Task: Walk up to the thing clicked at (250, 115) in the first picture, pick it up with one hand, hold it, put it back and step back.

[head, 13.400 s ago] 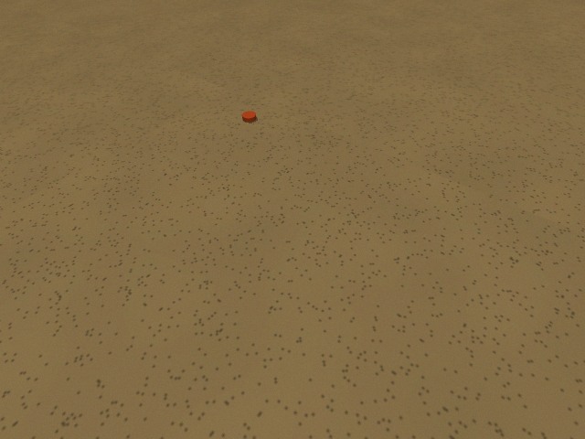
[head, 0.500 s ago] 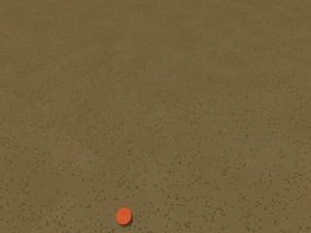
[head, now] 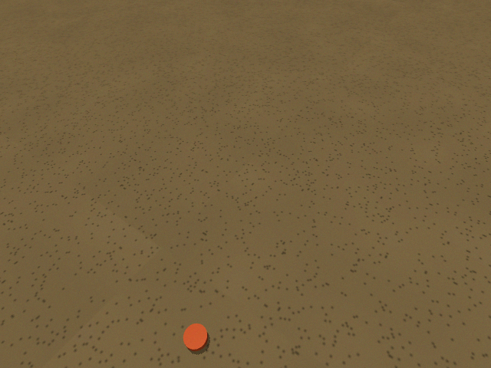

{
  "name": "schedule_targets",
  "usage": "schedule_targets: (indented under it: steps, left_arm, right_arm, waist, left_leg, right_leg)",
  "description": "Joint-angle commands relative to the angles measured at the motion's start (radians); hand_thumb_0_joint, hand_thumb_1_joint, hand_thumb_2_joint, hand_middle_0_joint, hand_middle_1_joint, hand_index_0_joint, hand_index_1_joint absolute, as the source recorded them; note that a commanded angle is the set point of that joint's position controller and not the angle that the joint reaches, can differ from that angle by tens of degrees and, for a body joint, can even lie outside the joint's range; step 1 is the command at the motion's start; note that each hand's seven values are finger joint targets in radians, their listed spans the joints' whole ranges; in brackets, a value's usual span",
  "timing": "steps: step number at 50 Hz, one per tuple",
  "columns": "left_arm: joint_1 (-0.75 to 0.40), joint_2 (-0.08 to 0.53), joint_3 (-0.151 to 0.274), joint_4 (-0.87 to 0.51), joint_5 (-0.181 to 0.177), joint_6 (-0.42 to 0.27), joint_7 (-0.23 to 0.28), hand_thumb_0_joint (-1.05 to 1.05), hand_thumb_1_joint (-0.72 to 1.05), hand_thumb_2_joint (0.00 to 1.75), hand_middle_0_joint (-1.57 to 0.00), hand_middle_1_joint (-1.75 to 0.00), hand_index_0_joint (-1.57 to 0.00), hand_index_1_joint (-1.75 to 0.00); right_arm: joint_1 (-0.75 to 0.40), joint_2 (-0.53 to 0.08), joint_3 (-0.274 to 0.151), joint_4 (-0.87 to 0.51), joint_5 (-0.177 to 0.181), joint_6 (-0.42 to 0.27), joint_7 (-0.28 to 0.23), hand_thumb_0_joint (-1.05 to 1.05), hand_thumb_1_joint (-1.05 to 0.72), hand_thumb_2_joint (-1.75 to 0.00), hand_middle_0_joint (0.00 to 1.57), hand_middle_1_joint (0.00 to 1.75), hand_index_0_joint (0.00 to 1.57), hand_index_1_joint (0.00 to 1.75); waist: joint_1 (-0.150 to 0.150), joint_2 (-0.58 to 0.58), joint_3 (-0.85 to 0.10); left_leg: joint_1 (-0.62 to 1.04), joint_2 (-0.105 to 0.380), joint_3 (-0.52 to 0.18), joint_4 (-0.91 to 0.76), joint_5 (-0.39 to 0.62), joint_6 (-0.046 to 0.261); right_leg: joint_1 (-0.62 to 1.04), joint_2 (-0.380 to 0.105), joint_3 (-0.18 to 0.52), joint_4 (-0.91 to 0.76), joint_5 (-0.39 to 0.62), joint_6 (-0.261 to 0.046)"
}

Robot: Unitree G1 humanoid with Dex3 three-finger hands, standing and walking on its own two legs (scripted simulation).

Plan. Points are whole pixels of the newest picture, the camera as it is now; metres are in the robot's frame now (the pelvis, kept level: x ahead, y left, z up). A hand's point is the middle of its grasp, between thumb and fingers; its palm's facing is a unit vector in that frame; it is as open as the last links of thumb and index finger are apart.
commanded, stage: rise first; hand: left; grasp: from above
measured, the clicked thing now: (195, 337) +0.39 +0.24 -0.77
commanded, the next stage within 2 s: none
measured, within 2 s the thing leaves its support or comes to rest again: neither
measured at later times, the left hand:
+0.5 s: hand out of the picture +0.12 +0.27 -0.22, palm faces -0.13 -0.89 -0.44, open 13.7 cm
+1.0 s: hand out of the picture +0.16 +0.29 -0.36, palm faces -0.41 -0.63 -0.66, open 14.1 cm
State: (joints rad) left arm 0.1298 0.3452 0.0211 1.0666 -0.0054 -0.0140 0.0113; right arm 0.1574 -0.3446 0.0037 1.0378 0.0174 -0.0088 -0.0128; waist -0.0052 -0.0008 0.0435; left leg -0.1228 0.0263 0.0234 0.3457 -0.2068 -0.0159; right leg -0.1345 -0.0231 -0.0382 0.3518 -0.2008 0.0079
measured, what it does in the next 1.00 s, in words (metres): lowers itself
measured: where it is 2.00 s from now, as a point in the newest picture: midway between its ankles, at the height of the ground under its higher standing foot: outside the picture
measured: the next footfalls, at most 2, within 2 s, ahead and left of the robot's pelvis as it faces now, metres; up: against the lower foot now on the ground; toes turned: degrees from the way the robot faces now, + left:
none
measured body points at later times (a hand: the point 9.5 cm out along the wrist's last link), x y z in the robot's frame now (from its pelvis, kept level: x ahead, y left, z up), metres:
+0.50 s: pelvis -0.02 +0.01 -0.07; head +0.07 +0.02 +0.37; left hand +0.13 +0.31 -0.19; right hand +0.12 -0.25 -0.17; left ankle -0.01 +0.13 -0.75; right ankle -0.01 -0.12 -0.75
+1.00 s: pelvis -0.05 +0.01 -0.21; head +0.11 +0.03 +0.21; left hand +0.18 +0.32 -0.32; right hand +0.16 -0.25 -0.31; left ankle -0.01 +0.13 -0.75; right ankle -0.01 -0.12 -0.75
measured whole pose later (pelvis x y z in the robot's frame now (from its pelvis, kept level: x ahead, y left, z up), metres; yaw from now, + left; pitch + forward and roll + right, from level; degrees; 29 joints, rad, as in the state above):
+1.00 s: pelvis -0.05 +0.01 -0.21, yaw +0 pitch +30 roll -2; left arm -0.01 0.43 0.13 0.64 0.58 -0.06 0.06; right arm 0.09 -0.28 -0.05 0.59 0.00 -0.19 0.02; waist -0.03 -0.01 -0.19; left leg -1.49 0.03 -0.03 1.65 -0.68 -0.01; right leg -1.48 -0.05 -0.04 1.62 -0.66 0.01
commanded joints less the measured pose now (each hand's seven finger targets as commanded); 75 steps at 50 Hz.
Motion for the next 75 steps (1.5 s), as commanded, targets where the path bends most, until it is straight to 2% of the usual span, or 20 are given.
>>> schedule_targets:
  steps: [1, 3, 5, 7, 10, 12, 14, 19, 21, 23, 33, 35, 40, 44, 49, 53, 59, 61, 65, 75]
  left_arm:
    - [-0.221, 0.163, 0.096, -0.031, -0.004, -0.035, 0.005, 0.00, 0.50, 0.94, -0.19, -0.65, -0.16, -0.67]
    - [-0.335, 0.287, 0.157, -0.110, 0.042, -0.049, -0.007, 0.00, 0.34, 0.94, -0.16, -0.81, -0.15, -0.81]
    - [-0.155, 0.243, 0.171, -0.015, 0.104, -0.032, -0.036, 0.00, 0.18, 0.94, -0.10, -0.96, -0.13, -0.94]
    - [-0.063, 0.229, 0.197, -0.057, 0.140, -0.020, -0.046, 0.00, 0.02, 0.97, -0.08, -1.02, -0.10, -1.00]
    - [-0.107, 0.192, 0.176, -0.131, 0.173, 0.028, -0.023, 0.00, -0.22, 0.97, -0.05, -1.08, -0.08, -1.06]
    - [-0.133, 0.155, 0.148, -0.159, 0.185, 0.064, -0.011, 0.00, -0.37, 0.99, -0.06, -1.07, -0.07, -1.06]
    - [-0.123, 0.179, 0.165, -0.207, 0.199, 0.084, -0.004, 0.00, -0.51, 1.00, -0.07, -1.07, -0.07, -1.07]
    - [-0.113, 0.146, 0.163, -0.337, 0.228, 0.072, 0.004, 0.00, -0.56, 1.00, -0.06, -1.07, -0.06, -1.07]
    - [-0.096, 0.195, 0.205, -0.451, 0.241, 0.053, 0.013, 0.00, -0.59, 1.02, -0.06, -1.06, -0.05, -1.07]
    - [-0.013, 0.150, 0.181, -0.479, 0.259, 0.058, 0.015, 0.00, -0.58, 1.01, -0.07, -1.07, -0.06, -1.08]
    - [0.125, 0.158, 0.185, -0.696, 0.314, 0.134, 0.021, 0.00, -0.57, 0.98, -0.07, -1.08, -0.07, -1.08]
    - [0.064, 0.146, 0.159, -0.682, 0.338, 0.137, 0.021, 0.00, -0.57, 0.98, -0.06, -1.08, -0.06, -1.08]
    - [-0.070, 0.204, 0.184, -0.569, 0.440, 0.061, 0.030, 0.00, -0.53, 0.95, -0.05, -1.08, -0.06, -1.07]
    - [-0.115, 0.201, 0.142, -0.583, 0.526, -0.030, 0.036, 0.00, -0.52, 0.98, -0.04, -1.09, -0.05, -1.08]
    - [-0.247, 0.358, 0.221, -0.522, 0.641, -0.111, 0.101, 0.00, -0.56, 1.00, -0.06, -1.08, -0.06, -1.08]
    - [-0.338, 0.362, 0.203, -0.471, 0.721, -0.127, 0.148, 0.00, -0.57, 1.01, -0.07, -1.07, -0.06, -1.07]
    - [-0.617, 0.470, 0.215, -0.342, 0.815, -0.162, 0.176, 0.00, -0.55, 1.02, -0.08, -1.04, -0.07, -1.05]
    - [-0.669, 0.461, 0.181, -0.289, 0.842, -0.183, 0.174, 0.00, -0.54, 1.03, -0.07, -1.03, -0.06, -1.04]
    - [-0.779, 0.547, 0.207, -0.257, 0.903, -0.221, 0.186, 0.00, -0.54, 1.04, -0.08, -1.02, -0.07, -1.03]
    - [-0.948, 0.588, 0.184, -0.077, 1.080, -0.270, 0.289, 0.00, -0.56, 1.04, -0.06, -1.01, -0.06, -1.01]
  right_arm:
    - [0.028, -0.106, -0.031, -0.210, 0.040, -0.043, -0.029, 0.00, -0.91, -0.91, 0.20, 0.30, 0.20, 0.30]
    - [0.063, -0.116, -0.063, -0.244, 0.026, -0.051, -0.043, 0.00, -0.93, -0.91, 0.20, 0.30, 0.20, 0.30]
    - [0.104, -0.104, -0.085, -0.273, 0.005, -0.059, -0.028, 0.00, -0.96, -0.91, 0.20, 0.30, 0.20, 0.30]
    - [0.108, -0.092, -0.099, -0.326, 0.001, -0.062, -0.020, 0.00, -0.95, -0.91, 0.20, 0.30, 0.20, 0.30]
    - [0.071, -0.073, -0.093, -0.394, 0.005, -0.062, -0.017, 0.00, -0.91, -0.90, 0.20, 0.30, 0.20, 0.30]
    - [0.060, -0.073, -0.096, -0.432, 0.009, -0.067, -0.011, 0.00, -0.92, -0.90, 0.20, 0.30, 0.20, 0.30]
    - [0.048, -0.076, -0.102, -0.466, 0.009, -0.076, -0.007, 0.00, -0.91, -0.90, 0.20, 0.30, 0.20, 0.30]
    - [0.073, -0.058, -0.108, -0.499, -0.001, -0.119, -0.001, 0.00, -0.88, -0.90, 0.20, 0.30, 0.20, 0.30]
    - [0.067, -0.054, -0.112, -0.519, -0.005, -0.133, -0.007, 0.00, -0.88, -0.90, 0.20, 0.30, 0.20, 0.30]
    - [0.072, -0.049, -0.107, -0.531, -0.007, -0.145, -0.009, 0.00, -0.88, -0.90, 0.20, 0.30, 0.20, 0.30]
    - [0.051, -0.045, -0.107, -0.580, -0.009, -0.172, -0.013, 0.00, -0.91, -0.90, 0.20, 0.30, 0.20, 0.30]
    - [0.038, -0.048, -0.101, -0.581, -0.009, -0.180, -0.013, 0.00, -0.90, -0.90, 0.20, 0.30, 0.20, 0.30]
    - [0.008, -0.055, -0.102, -0.569, -0.017, -0.210, 0.000, 0.00, -0.88, -0.89, 0.20, 0.30, 0.20, 0.30]
    - [0.002, -0.081, -0.118, -0.567, -0.015, -0.227, 0.017, 0.00, -0.84, -0.88, 0.20, 0.30, 0.20, 0.30]
    - [-0.013, -0.108, -0.126, -0.523, -0.010, -0.218, 0.029, 0.00, -0.88, -0.89, 0.20, 0.30, 0.20, 0.30]
    - [0.001, -0.115, -0.137, -0.488, -0.009, -0.201, 0.040, 0.00, -0.90, -0.90, 0.20, 0.30, 0.20, 0.30]
    - [0.040, -0.120, -0.139, -0.432, -0.027, -0.187, 0.050, 0.00, -0.88, -0.90, 0.20, 0.30, 0.20, 0.30]
    - [0.046, -0.117, -0.144, -0.422, -0.031, -0.181, 0.053, 0.00, -0.86, -0.89, 0.20, 0.30, 0.20, 0.30]
    - [0.055, -0.130, -0.145, -0.407, -0.043, -0.164, 0.056, 0.00, -0.87, -0.90, 0.20, 0.30, 0.20, 0.30]
    - [0.084, -0.142, -0.121, -0.353, -0.070, -0.098, 0.079, 0.00, -0.89, -0.90, 0.20, 0.30, 0.20, 0.30]
  waist:
    - [-0.032, -0.029, 0.009]
    - [-0.022, -0.025, -0.167]
    - [-0.009, -0.007, -0.239]
    - [0.038, 0.024, -0.327]
    - [0.038, 0.062, -0.275]
    - [0.010, 0.025, -0.234]
    - [0.010, 0.026, -0.239]
    - [-0.013, 0.007, -0.285]
    - [0.000, 0.056, -0.348]
    - [-0.014, 0.061, -0.356]
    - [-0.007, 0.068, -0.427]
    - [-0.042, 0.064, -0.409]
    - [-0.040, 0.050, -0.430]
    - [-0.038, 0.090, -0.561]
    - [-0.006, 0.116, -0.651]
    - [-0.010, 0.124, -0.751]
    - [-0.026, 0.046, -0.838]
    - [-0.038, 0.024, -0.808]
    - [-0.028, 0.045, -0.835]
    - [-0.068, 0.140, -0.741]
  left_leg:
    - [-0.164, -0.033, 0.031, 0.065, 0.008, 0.031]
    - [-0.157, -0.033, 0.019, 0.128, 0.074, 0.031]
    - [-0.228, -0.041, 0.013, 0.217, 0.132, 0.027]
    - [-0.241, -0.052, 0.017, 0.259, 0.186, 0.019]
    - [-0.295, -0.051, 0.013, 0.266, 0.123, 0.010]
    - [-0.342, -0.041, 0.005, 0.293, 0.069, 0.013]
    - [-0.383, -0.036, 0.000, 0.337, 0.030, 0.013]
    - [-0.488, -0.022, -0.017, 0.473, -0.012, 0.018]
    - [-0.507, -0.019, -0.015, 0.520, -0.015, 0.014]
    - [-0.524, -0.015, -0.021, 0.549, -0.011, 0.013]
    - [-0.649, -0.012, -0.036, 0.697, 0.010, 0.017]
    - [-0.700, -0.008, -0.046, 0.736, -0.025, 0.017]
    - [-0.907, -0.021, -0.042, 0.915, -0.114, 0.024]
    - [-0.961, -0.020, -0.064, 1.006, -0.134, 0.014]
    - [-1.115, -0.023, -0.068, 1.161, -0.130, 0.015]
    - [-1.172, -0.028, -0.053, 1.277, -0.079, 0.020]
    - [-1.381, -0.035, -0.025, 1.440, -0.212, 0.039]
    - [-1.465, -0.037, -0.019, 1.461, -0.300, 0.043]
    - [-1.511, -0.039, -0.016, 1.505, -0.385, 0.047]
    - [-1.569, -0.037, -0.057, 1.567, -0.439, 0.045]
  right_leg:
    - [-0.170, 0.024, 0.000, 0.032, 0.009, -0.021]
    - [-0.155, 0.019, 0.009, 0.103, 0.091, -0.019]
    - [-0.174, 0.014, 0.009, 0.196, 0.155, -0.022]
    - [-0.143, 0.013, 0.011, 0.241, 0.191, -0.027]
    - [-0.216, 0.018, 0.006, 0.245, 0.104, -0.029]
    - [-0.284, 0.024, -0.002, 0.266, 0.044, -0.028]
    - [-0.344, 0.027, -0.005, 0.305, -0.006, -0.030]
    - [-0.482, 0.030, -0.009, 0.448, -0.048, -0.026]
    - [-0.525, 0.028, -0.001, 0.504, -0.054, -0.027]
    - [-0.561, 0.028, -0.002, 0.547, -0.052, -0.029]
    - [-0.677, 0.020, 0.003, 0.677, -0.047, -0.027]
    - [-0.752, 0.023, 0.001, 0.721, -0.076, -0.027]
    - [-0.950, 0.016, 0.007, 0.894, -0.145, -0.027]
    - [-1.085, 0.015, 0.007, 1.035, -0.170, -0.031]
    - [-1.242, 0.012, 0.008, 1.191, -0.168, -0.035]
    - [-1.313, 0.012, 0.006, 1.279, -0.128, -0.035]
    - [-1.353, 0.014, 0.009, 1.349, -0.212, -0.025]
    - [-1.376, 0.015, 0.005, 1.358, -0.295, -0.023]
    - [-1.437, 0.021, -0.002, 1.391, -0.396, -0.026]
    - [-1.668, 0.026, -0.059, 1.532, -0.428, -0.042]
